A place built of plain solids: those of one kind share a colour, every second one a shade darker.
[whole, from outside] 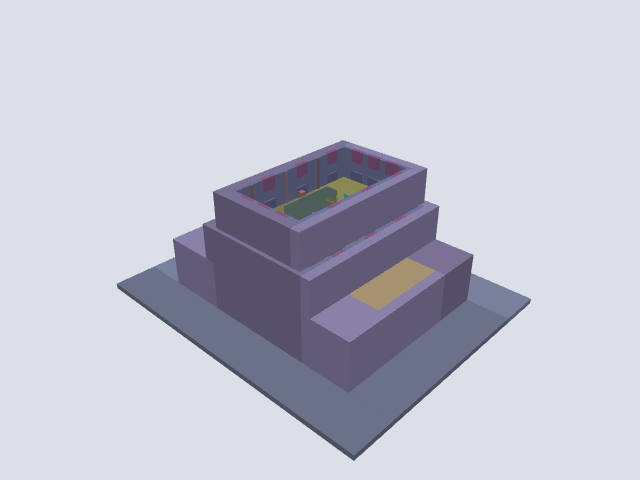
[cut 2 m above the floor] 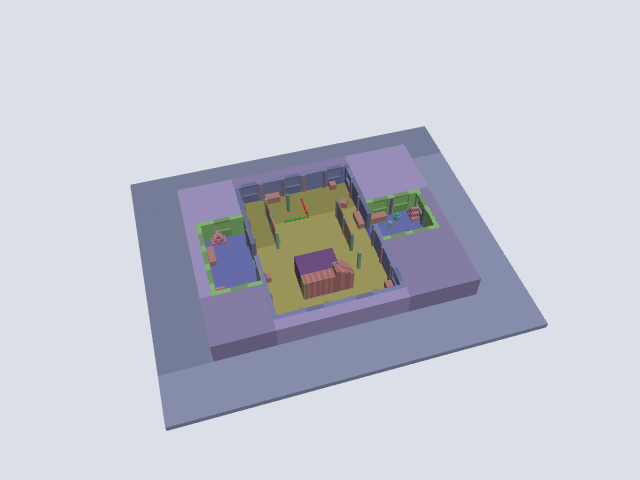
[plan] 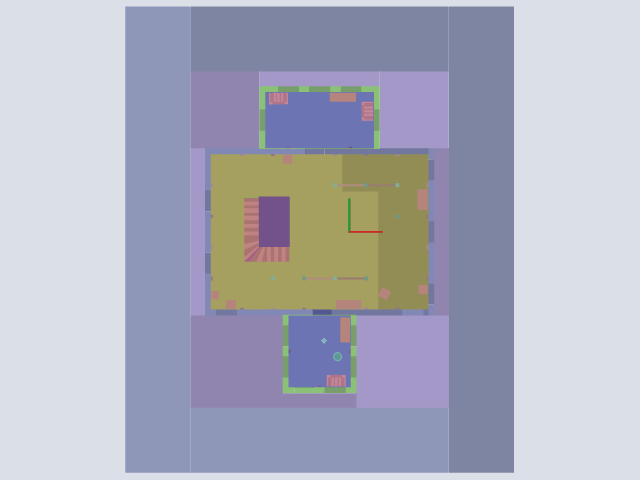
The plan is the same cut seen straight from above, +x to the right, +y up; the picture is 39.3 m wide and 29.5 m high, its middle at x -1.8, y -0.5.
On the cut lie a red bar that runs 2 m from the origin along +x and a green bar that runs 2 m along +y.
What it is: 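The timber main towers of Japanese castles, from general knowledge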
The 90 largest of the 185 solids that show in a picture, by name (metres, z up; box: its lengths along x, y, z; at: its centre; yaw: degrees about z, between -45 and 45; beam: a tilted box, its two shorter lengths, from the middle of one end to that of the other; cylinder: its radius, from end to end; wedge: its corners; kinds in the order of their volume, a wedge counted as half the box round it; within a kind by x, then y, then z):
{
 "wall_fill_storey_1": {"box": [0.9, 10.27, 5.12], "at": [-9.32, 0.0, 2.06]},
 "wall_fill_storey_2": {"box": [0.9, 7.64, 3.21], "at": [-8.96, 0.0, 9.51]},
 "wall_fill_storey_3": {"box": [4.24, 4.72, 5.12], "at": [-7.65, 7.5, 2.06]},
 "wall_fill_storey_4": {"box": [5.68, 5.68, 5.12], "at": [-6.93, -7.97, 2.06]},
 "wall_fill_storey_5": {"box": [4.54, 0.9, 5.12], "at": [-1.82, -10.36, 2.06]},
 "wall_fill_storey_6": {"box": [15.89, 0.9, 3.29], "at": [-1.82, -5.58, 6.26]},
 "wall_fill_storey_7": {"box": [15.17, 0.9, 3.21], "at": [-1.82, -4.27, 9.51]},
 "wall_fill_storey_8": {"box": [15.17, 0.9, 3.21], "at": [-1.82, 4.27, 9.51]},
 "wall_fill_storey_9": {"box": [15.89, 0.9, 3.29], "at": [-1.82, 5.58, 6.26]},
 "wall_fill_storey_10": {"box": [7.41, 0.9, 5.12], "at": [-1.82, 9.4, 2.06]},
 "wall_fill_storey_11": {"box": [5.68, 5.68, 5.12], "at": [3.28, -7.97, 2.06]},
 "wall_fill_storey_12": {"box": [4.24, 4.72, 5.12], "at": [4.0, 7.5, 2.06]},
 "wall_fill_storey_13": {"box": [0.9, 7.64, 3.21], "at": [5.31, 0.0, 9.51]},
 "wall_fill_storey_14": {"box": [0.9, 10.27, 5.12], "at": [5.67, 0.0, 2.06]},
 "wall_fill_storey_15": {"box": [0.9, 10.27, 3.29], "at": [5.67, 0.0, 6.26]},
 "ground_garden_1": {"box": [4.0, 28.67, 0.5], "at": [-11.77, -0.48, -0.27]},
 "ground_garden_2": {"box": [15.89, 4.0, 0.5], "at": [-1.82, -12.81, -0.27]},
 "ground_garden_3": {"box": [15.89, 4.0, 0.5], "at": [-1.82, 11.86, -0.27]},
 "ground_garden_4": {"box": [4.0, 28.67, 0.5], "at": [8.12, -0.48, -0.27]},
 "wall_storey_1": {"box": [0.36, 2.58, 4.77], "at": [-8.69, -3.85, 2.23]},
 "wall_storey_2": {"box": [0.36, 2.52, 4.77], "at": [-8.69, 0.0, 2.23]},
 "wall_storey_3": {"box": [0.36, 2.58, 4.77], "at": [-8.69, 3.85, 2.23]},
 "wall_storey_4": {"box": [0.36, 1.26, 3.21], "at": [-8.33, -3.19, 9.51]},
 "wall_storey_5": {"box": [0.36, 0.61, 3.21], "at": [-8.33, 0.95, 9.51]},
 "wall_storey_6": {"box": [0.36, 1.26, 3.21], "at": [-8.33, 3.19, 9.51]},
 "wall_storey_7": {"box": [1.26, 0.36, 3.21], "at": [-7.88, -3.64, 9.51]},
 "wall_storey_8": {"box": [2.58, 0.36, 3.29], "at": [-7.58, 4.96, 6.26]},
 "wall_storey_9": {"box": [6.15, 0.36, 4.77], "at": [-5.79, 4.96, 2.23]},
 "wall_storey_10": {"box": [2.52, 0.36, 3.21], "at": [-4.69, -3.64, 9.51]},
 "wall_storey_11": {"box": [2.52, 0.36, 3.21], "at": [-4.69, 3.64, 9.51]},
 "wall_storey_12": {"box": [4.62, 0.36, 4.77], "at": [-4.59, -4.96, 2.23]},
 "wall_storey_13": {"box": [2.52, 0.36, 3.29], "at": [-3.73, 4.96, 6.26]},
 "wall_storey_14": {"box": [2.52, 0.36, 3.21], "at": [-0.87, -3.64, 9.51]},
 "wall_storey_15": {"box": [2.52, 0.36, 3.21], "at": [-0.87, 3.64, 9.51]},
 "wall_storey_16": {"box": [2.52, 0.36, 3.29], "at": [0.09, 4.96, 6.26]},
 "wall_storey_17": {"box": [4.34, 0.36, 4.77], "at": [1.09, -4.96, 2.23]},
 "wall_storey_18": {"box": [6.74, 0.36, 4.77], "at": [1.85, 4.96, 2.23]},
 "wall_storey_19": {"box": [3.17, 0.36, 3.21], "at": [3.28, -3.64, 9.51]},
 "wall_storey_20": {"box": [3.17, 0.36, 3.21], "at": [3.28, 3.64, 9.51]},
 "wall_storey_21": {"box": [2.58, 0.36, 3.29], "at": [3.93, 4.96, 6.26]},
 "wall_storey_22": {"box": [0.67, 0.36, 4.77], "at": [4.89, -4.96, 2.23]},
 "wall_storey_23": {"box": [0.36, 0.67, 4.77], "at": [5.04, -4.8, 2.23]},
 "wall_storey_24": {"box": [0.36, 2.52, 4.77], "at": [5.04, -1.91, 2.23]},
 "wall_storey_25": {"box": [0.36, 2.52, 4.77], "at": [5.04, 1.91, 2.23]},
 "wall_storey_26": {"box": [0.36, 0.67, 4.77], "at": [5.04, 4.8, 2.23]},
 "floor_storey_1": {"box": [4.1, 6.92, 0.3], "at": [-6.1, 0.0, 8.05]},
 "floor_storey_2": {"box": [8.08, 9.55, 0.55], "at": [-4.47, 0.0, -0.28]},
 "floor_storey_3": {"box": [5.01, 1.58, 0.3], "at": [-1.55, -2.67, 8.05]},
 "floor_storey_4": {"box": [2.21, 2.61, 0.55], "at": [0.67, -3.47, -0.28]},
 "floor_storey_5": {"box": [2.21, 4.65, 0.55], "at": [0.67, 0.15, -0.28]},
 "floor_storey_6": {"box": [2.21, 2.31, 0.55], "at": [0.67, 3.62, -0.28]},
 "floor_storey_7": {"box": [3.09, 9.55, 0.55], "at": [3.32, 0.0, -0.28]},
 "wall_fill_over_annex_1": {"box": [7.41, 3.86, 1.95], "at": [-1.82, 7.03, 3.64]},
 "store_1": {"box": [1.9, 3.11, 4.62], "at": [-4.61, 0.62, 2.31]},
 "floor_annex_1": {"box": [3.82, 4.42, 0.55], "at": [-1.82, -7.34, -0.28]},
 "floor_annex_2": {"box": [6.69, 3.46, 0.55], "at": [-1.82, 6.87, -0.28]},
 "wall_annex_1": {"box": [0.36, 1.12, 2.81], "at": [-5.35, 5.66, 1.26]},
 "wall_annex_2": {"box": [0.36, 1.44, 2.81], "at": [-5.35, 8.23, 1.26]},
 "wall_annex_3": {"box": [1.14, 0.36, 2.81], "at": [-4.96, 8.78, 1.26]},
 "wall_annex_4": {"box": [0.36, 0.96, 3.08], "at": [-3.91, -9.43, 1.39]},
 "wall_annex_5": {"box": [0.36, 0.64, 3.08], "at": [-3.91, -5.42, 1.39]},
 "wall_annex_6": {"box": [0.74, 0.36, 3.08], "at": [-3.73, -9.73, 1.39]},
 "wall_annex_7": {"box": [1.2, 0.32, 2.1], "at": [-2.76, -9.75, 1.05]},
 "wall_annex_8": {"box": [0.64, 0.36, 3.08], "at": [-1.84, -9.73, 1.39]},
 "wall_annex_9": {"box": [0.67, 0.36, 3.08], "at": [0.11, -9.73, 1.39]},
 "wall_annex_10": {"box": [0.36, 0.96, 3.08], "at": [0.27, -9.43, 1.39]},
 "wall_annex_11": {"box": [0.36, 0.64, 3.08], "at": [0.27, -5.42, 1.39]},
 "wall_annex_12": {"box": [1.14, 0.36, 2.81], "at": [1.31, 8.78, 1.26]},
 "wall_annex_13": {"box": [0.36, 1.12, 2.81], "at": [1.7, 5.66, 1.26]},
 "wall_annex_14": {"box": [0.36, 1.44, 2.81], "at": [1.7, 8.23, 1.26]},
 "step_1": {"wedge": [[-6.46, -1.83, -0.05], [-6.46, -1.83, 1.97], [-6.46, -1.47, -0.05], [-6.46, -1.47, 1.97], [-5.56, -0.93, -0.05], [-5.56, -0.93, 1.97], [-5.56, -0.75, -0.05], [-5.56, -0.75, 1.97]]},
 "step_2": {"wedge": [[-6.46, -1.55, -0.05], [-6.46, -1.55, 2.16], [-6.46, -1.04, -0.05], [-6.46, -1.04, 2.16], [-5.56, -0.83, -0.05], [-5.56, -0.83, 2.16], [-5.56, -0.61, -0.05], [-5.56, -0.61, 2.16]]},
 "step_3": {"wedge": [[-6.25, -1.83, -0.05], [-6.25, -1.83, 1.77], [-5.73, -1.83, -0.05], [-5.73, -1.83, 1.77], [-5.53, -0.93, -0.05], [-5.53, -0.93, 1.77], [-5.3, -0.93, -0.05], [-5.3, -0.93, 1.77]]},
 "step_4": {"box": [0.9, 0.29, 2.8], "at": [-6.01, -0.29, 1.35]},
 "step_5": {"box": [0.9, 0.29, 3.0], "at": [-6.01, -0.06, 1.45]},
 "step_6": {"box": [0.9, 0.29, 3.2], "at": [-6.01, 0.17, 1.55]},
 "step_7": {"box": [0.9, 0.29, 3.39], "at": [-6.01, 0.4, 1.65]},
 "step_8": {"box": [0.9, 0.29, 3.59], "at": [-6.01, 0.62, 1.74]},
 "step_9": {"box": [0.9, 0.29, 3.79], "at": [-6.01, 0.85, 1.84]},
 "step_10": {"box": [0.9, 0.29, 3.98], "at": [-6.01, 1.08, 1.94]},
 "step_11": {"box": [0.9, 0.29, 4.18], "at": [-6.01, 1.31, 2.04]},
 "step_12": {"box": [0.9, 0.29, 4.38], "at": [-6.01, 1.53, 2.14]},
 "step_13": {"box": [0.9, 0.29, 4.57], "at": [-6.01, 1.76, 2.24]},
 "step_14": {"box": [0.9, 0.29, 4.77], "at": [-6.01, 1.99, 2.33]},
 "screen_storey_1": {"box": [1.67, 0.12, 4.62], "at": [-1.82, -2.87, 2.31]},
 "screen_storey_2": {"box": [1.67, 0.12, 4.62], "at": [0.09, -2.87, 2.31]},
 "screen_storey_3": {"box": [1.67, 0.12, 4.62], "at": [0.09, 2.87, 2.31]},
 "screen_storey_4": {"box": [1.67, 0.12, 4.62], "at": [2.0, 2.87, 2.31]},
 "wall_beside_left_1": {"box": [5.01, 0.12, 4.24], "at": [-1.55, -1.82, 7.03]},
 "step_w1t04a_1": {"wedge": [[-6.46, -1.83, -0.05], [-6.46, -1.83, 1.97], [-6.17, -1.83, -0.05], [-6.17, -1.83, 1.97], [-5.56, -0.93, -0.05], [-5.56, -0.93, 1.97], [-5.46, -0.93, -0.05], [-5.46, -0.93, 1.97]]}
}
